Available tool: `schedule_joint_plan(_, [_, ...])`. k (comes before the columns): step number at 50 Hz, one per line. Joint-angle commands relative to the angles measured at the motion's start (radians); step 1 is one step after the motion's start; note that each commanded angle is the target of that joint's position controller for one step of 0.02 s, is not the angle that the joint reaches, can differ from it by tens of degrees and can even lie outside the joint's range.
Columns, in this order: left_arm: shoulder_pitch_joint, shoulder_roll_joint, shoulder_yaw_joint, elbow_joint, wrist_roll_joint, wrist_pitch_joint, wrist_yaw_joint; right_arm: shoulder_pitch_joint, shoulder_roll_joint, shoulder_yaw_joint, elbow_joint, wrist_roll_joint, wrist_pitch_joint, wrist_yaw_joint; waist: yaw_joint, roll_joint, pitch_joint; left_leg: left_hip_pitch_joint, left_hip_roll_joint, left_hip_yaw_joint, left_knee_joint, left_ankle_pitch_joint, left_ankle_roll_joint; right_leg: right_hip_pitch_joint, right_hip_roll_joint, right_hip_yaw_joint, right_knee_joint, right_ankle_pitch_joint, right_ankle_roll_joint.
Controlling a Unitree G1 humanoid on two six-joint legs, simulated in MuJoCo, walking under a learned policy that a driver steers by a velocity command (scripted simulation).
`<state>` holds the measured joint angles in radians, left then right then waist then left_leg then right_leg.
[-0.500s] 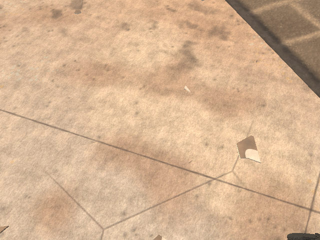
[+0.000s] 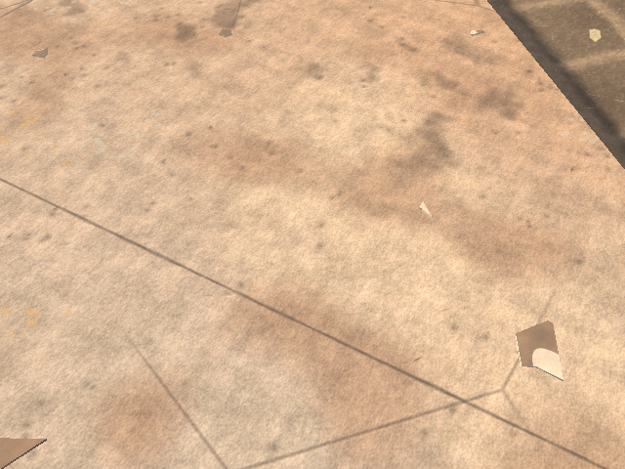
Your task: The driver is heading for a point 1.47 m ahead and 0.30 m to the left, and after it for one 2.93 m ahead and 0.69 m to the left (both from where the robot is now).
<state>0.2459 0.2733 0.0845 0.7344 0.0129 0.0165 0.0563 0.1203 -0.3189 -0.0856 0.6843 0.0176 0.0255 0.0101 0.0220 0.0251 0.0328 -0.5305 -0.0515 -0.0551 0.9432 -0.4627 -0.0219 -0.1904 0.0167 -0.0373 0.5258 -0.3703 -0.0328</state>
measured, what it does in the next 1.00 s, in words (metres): steps on the spot, turning left: left foot, then right foot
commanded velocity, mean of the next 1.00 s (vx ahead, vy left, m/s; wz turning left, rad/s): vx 0.08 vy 0.00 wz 0.34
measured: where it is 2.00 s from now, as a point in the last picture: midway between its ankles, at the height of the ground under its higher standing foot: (241, 443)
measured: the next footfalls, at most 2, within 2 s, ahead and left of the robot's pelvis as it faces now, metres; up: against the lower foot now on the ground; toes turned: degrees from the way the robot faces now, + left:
left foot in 0.20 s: +0.07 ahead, +0.15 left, +0.00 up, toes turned +9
right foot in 0.62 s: +0.10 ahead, -0.07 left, +0.00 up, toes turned +22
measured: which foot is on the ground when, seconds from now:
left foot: up 0.00-0.18, down 0.20-0.64, up 0.66-0.90, down 0.92-1.00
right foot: down 0.00-0.20, up 0.22-0.60, down 0.62-0.94, up 0.96-1.00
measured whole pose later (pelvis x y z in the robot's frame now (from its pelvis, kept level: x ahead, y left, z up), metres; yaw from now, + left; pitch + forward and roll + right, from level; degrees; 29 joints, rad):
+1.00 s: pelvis +0.06 +0.06 +0.00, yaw +21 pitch +1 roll +0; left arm 0.29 0.28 0.05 0.72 -0.02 -0.03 0.00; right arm 0.27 -0.27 -0.06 0.72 0.01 -0.05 0.02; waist 0.00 -0.03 -0.02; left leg -0.18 -0.04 0.01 0.48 -0.32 0.05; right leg -0.33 -0.02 0.03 0.79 -0.45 -0.01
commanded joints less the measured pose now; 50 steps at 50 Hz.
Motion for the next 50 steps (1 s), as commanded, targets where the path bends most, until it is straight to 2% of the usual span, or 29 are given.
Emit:
schedule_joint_plan(1, [-0.062, 0.164, 0.04, -0.088, -0.015, -0.018, 0.004, -0.056, -0.038, -0.008, -0.09, 0.008, 0.003, 0.007, 0.005, -0.105, -0.032, -0.197, 0.079, 0.009, 0.07, 0.015, -0.045, 0.202, -0.317, 0.197, -0.112, 0.822, -0.183])
schedule_joint_plan(4, [-0.044, 0.184, 0.048, -0.083, -0.015, 0.006, 0.001, -0.092, -0.026, 0.001, -0.128, 0.015, 0.004, 0.031, 0.031, -0.161, -0.059, -0.051, 0.07, 0.091, -0.093, 0.083, -0.044, 0.169, -0.274, 0.083, -0.101, 0.811, -0.158])
schedule_joint_plan(6, [-0.038, 0.199, 0.052, -0.079, -0.024, 0.007, -0.005, -0.077, -0.049, -0.009, -0.135, 0.014, 0.006, 0.038, 0.03, -0.184, -0.079, 0.044, 0.048, 0.136, -0.194, 0.106, -0.026, 0.149, -0.28, 0.05, -0.072, 0.791, -0.143])
schedule_joint_plan(9, [-0.047, 0.178, 0.045, -0.072, -0.048, -0.019, -0.017, 0.067, -0.093, -0.041, -0.105, 0.003, 0.012, 0.024, -0.047, -0.153, -0.132, 0.31, -0.012, 0.162, -0.464, 0.323, 0.045, 0.06, -0.237, -0.04, 0.137, 0.773, -0.067])
schedule_joint_plan(10, [-0.013, 0.155, 0.039, -0.072, -0.026, -0.035, -0.025, 0.137, -0.167, -0.066, -0.107, 0.003, 0.01, 0.006, -0.073, -0.022, -0.185, 0.538, 0.087, -0.022, -0.499, 0.701, 0.111, -0.134, -0.175, -0.087, 0.338, 0.513, 0.022])
schedule_joint_plan(11, [-0.026, 0.068, 0.006, -0.126, 0.038, -0.045, -0.033, 0.15, -0.29, -0.079, -0.136, -0.022, 0.003, -0.009, -0.038, 0.267, -0.239, 0.698, 0.402, -0.461, -0.475, 1.182, 0.319, -0.444, -0.022, -0.06, 0.657, -0.346, 0.104])
schedule_joint_plan(12, [-0.077, 0.12, 0.016, -0.121, 0.01, -0.045, -0.035, 0.18, -0.235, -0.06, -0.129, -0.045, -0.017, 0.006, -0.108, 0.152, -0.355, 0.64, 0.467, -0.542, -0.531, 1.039, 0.439, -0.452, -0.01, 0.133, 0.784, -0.378, 0.109])
schedule_joint_plan(13, [-0.11, 0.147, 0.022, -0.123, -0.022, -0.036, -0.032, 0.116, -0.206, -0.05, -0.13, -0.038, -0.033, 0.011, -0.083, 0.087, -0.246, 0.561, 0.411, -0.446, -0.553, 0.88, 0.399, -0.483, -0.034, 0.137, 0.799, -0.299, 0.1])
schedule_joint_plan(15, [-0.116, 0.154, 0.028, -0.104, -0.004, -0.021, -0.01, 0.025, -0.147, -0.035, -0.129, -0.002, -0.031, -0.003, -0.039, 0.022, -0.13, 0.42, 0.296, -0.328, -0.583, 0.629, 0.284, -0.47, -0.067, 0.132, 0.68, -0.143, 0.094])
schedule_joint_plan(18, [-0.075, 0.126, 0.025, -0.094, 0.0, -0.014, -0.011, -0.016, -0.148, -0.032, -0.137, -0.014, -0.015, -0.021, 0.001, 0.074, -0.13, 0.297, 0.224, -0.271, -0.613, 0.556, 0.258, -0.347, -0.029, 0.11, 0.571, -0.034, 0.108])
schedule_joint_plan(22, [-0.09, 0.092, 0.007, -0.091, -0.005, -0.016, -0.017, 0.0, -0.142, -0.033, -0.131, -0.01, -0.007, -0.038, -0.02, 0.103, -0.146, 0.295, 0.204, -0.283, -0.614, 0.381, 0.249, -0.297, -0.019, 0.114, 0.371, 0.018, 0.119])
schedule_joint_plan(27, [-0.113, 0.103, 0.006, -0.106, -0.014, -0.027, -0.035, 0.015, -0.131, -0.022, -0.12, -0.022, 0.001, -0.026, -0.054, 0.143, -0.121, 0.256, 0.216, -0.354, -0.601, 0.252, 0.245, -0.194, -0.019, 0.095, 0.211, -0.001, 0.098])
schedule_joint_plan(30, [-0.06, 0.077, 0.001, -0.093, -0.011, -0.044, -0.05, -0.002, -0.099, -0.002, -0.113, -0.013, 0.007, -0.025, -0.011, 0.129, -0.114, 0.23, 0.181, -0.355, -0.549, 0.266, 0.196, -0.04, -0.012, 0.068, -0.062, 0.141, 0.057])
schedule_joint_plan(31, [-0.055, 0.093, 0.002, -0.098, 0.004, -0.049, -0.051, 0.037, -0.072, 0.009, -0.101, -0.016, 0.002, -0.025, -0.014, 0.088, -0.116, 0.191, 0.147, -0.33, -0.518, 0.228, 0.145, 0.038, -0.063, 0.114, -0.129, 0.225, 0.034])
schedule_joint_plan(32, [-0.042, 0.156, 0.009, -0.112, 0.024, -0.049, -0.047, 0.077, -0.037, 0.019, -0.097, -0.032, -0.005, -0.025, -0.044, -0.069, -0.13, 0.134, 0.063, -0.232, -0.37, 0.103, 0.081, 0.095, -0.228, 0.275, -0.177, 0.354, -0.023])
schedule_joint_plan(33, [-0.084, 0.166, 0.006, -0.09, 0.042, -0.05, -0.051, 0.066, -0.048, 0.011, -0.119, -0.023, -0.01, -0.026, -0.094, -0.272, -0.082, 0.141, -0.011, -0.095, -0.335, 0.003, 0.036, -0.055, -0.319, 0.407, -0.219, 0.333, -0.147])
schedule_joint_plan(34, [-0.156, 0.098, -0.013, -0.125, 0.034, -0.056, -0.052, 0.058, -0.096, 0.0, -0.102, -0.036, -0.013, -0.031, -0.078, -0.231, -0.066, 0.205, 0.025, -0.086, -0.281, 0.01, 0.003, -0.103, -0.311, 0.394, -0.243, 0.287, -0.175])
schedule_joint_plan(35, [-0.149, 0.086, -0.017, -0.117, 0.023, -0.059, -0.049, 0.044, -0.088, -0.001, -0.097, -0.035, -0.013, -0.029, -0.067, -0.215, -0.085, 0.213, 0.022, -0.056, -0.292, 0.065, -0.004, -0.076, -0.264, 0.355, -0.247, 0.114, -0.141])
schedule_joint_plan(36, [-0.121, 0.108, -0.012, -0.108, 0.01, -0.058, -0.046, 0.035, -0.056, 0.006, -0.082, -0.036, -0.01, -0.028, -0.049, -0.199, -0.082, 0.224, 0.017, -0.021, -0.307, 0.097, -0.01, -0.067, -0.22, 0.325, -0.26, -0.088, -0.108])
schedule_joint_plan(37, [-0.085, 0.144, -0.001, -0.093, -0.004, -0.056, -0.042, 0.013, -0.054, 0.005, -0.087, -0.036, -0.01, -0.024, -0.02, -0.218, -0.042, 0.193, 0.011, 0.009, -0.272, 0.104, -0.014, -0.069, -0.227, 0.349, -0.285, -0.22, -0.109])
schedule_joint_plan(39, [-0.02, 0.178, 0.007, -0.081, -0.008, -0.045, -0.032, -0.004, -0.051, 0.006, -0.089, -0.01, -0.025, -0.013, 0.007, -0.226, 0.027, 0.1, 0.017, 0.043, -0.21, 0.016, 0.005, -0.042, -0.259, 0.403, -0.32, -0.278, -0.139])
schedule_joint_plan(41, [0.024, 0.172, 0.007, -0.074, -0.018, -0.043, -0.033, -0.022, -0.037, 0.01, -0.091, 0.005, -0.048, -0.004, 0.026, -0.209, 0.048, 0.049, 0.036, 0.047, -0.256, -0.052, 0.033, 0.025, -0.274, 0.419, -0.32, -0.237, -0.161])
schedule_joint_plan(44, [-0.015, 0.17, 0.007, -0.08, -0.041, -0.032, -0.039, 0.05, -0.011, 0.013, -0.044, 0.001, -0.076, 0.01, -0.025, -0.177, 0.008, 0.288, 0.01, 0.1, -0.534, 0.161, 0.072, -0.034, -0.21, 0.31, -0.266, -0.088, -0.144])
schedule_joint_plan(45, [-0.021, 0.153, 0.003, -0.083, -0.04, -0.034, -0.041, 0.092, -0.02, 0.008, -0.022, -0.005, -0.08, 0.013, -0.044, -0.163, -0.026, 0.409, 0.011, 0.093, -0.555, 0.224, 0.079, -0.086, -0.19, 0.277, -0.226, -0.012, -0.125])
schedule_joint_plan(46, [-0.047, 0.108, -0.012, -0.094, -0.032, -0.042, -0.046, 0.173, -0.041, 0.001, -0.002, -0.002, -0.081, 0.01, -0.081, -0.13, -0.073, 0.542, 0.063, 0.032, -0.559, 0.219, 0.094, -0.161, -0.158, 0.228, -0.137, 0.036, -0.088])
schedule_joint_plan(47, [-0.092, 0.029, -0.034, -0.129, -0.021, -0.058, -0.052, 0.264, -0.107, -0.014, 0.019, -0.009, -0.082, 0.003, -0.105, 0.045, -0.101, 0.675, 0.2, -0.187, -0.594, 0.129, 0.151, -0.336, -0.043, 0.08, 0.099, 0.034, -0.017])
schedule_joint_plan(48, [-0.124, 0.059, -0.031, -0.17, -0.028, -0.077, -0.05, 0.302, -0.182, -0.036, 0.023, -0.005, -0.081, 0.01, -0.124, 0.216, -0.057, 0.67, 0.364, -0.445, -0.693, 0.036, 0.271, -0.497, -0.003, 0.018, 0.262, -0.113, 0.02])
schedule_joint_plan(49, [-0.157, 0.121, -0.011, -0.179, -0.043, -0.089, -0.051, 0.321, -0.146, -0.025, 0.026, -0.009, -0.091, 0.008, -0.141, 0.175, 0.022, 0.67, 0.419, -0.539, -0.735, 0.009, 0.336, -0.637, -0.039, 0.068, 0.44, -0.215, 0.025])
schedule_joint_plan(50, [-0.137, 0.134, -0.004, -0.169, -0.052, -0.097, -0.058, 0.318, -0.116, -0.013, 0.03, -0.013, -0.101, 0.004, -0.122, 0.125, 0.05, 0.689, 0.405, -0.506, -0.734, 0.011, 0.328, -0.711, -0.069, 0.096, 0.537, -0.167, 0.013])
